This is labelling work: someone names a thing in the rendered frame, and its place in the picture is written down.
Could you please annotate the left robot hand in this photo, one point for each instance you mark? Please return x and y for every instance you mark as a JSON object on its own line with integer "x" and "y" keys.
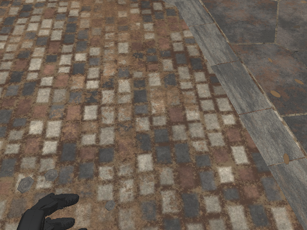
{"x": 34, "y": 218}

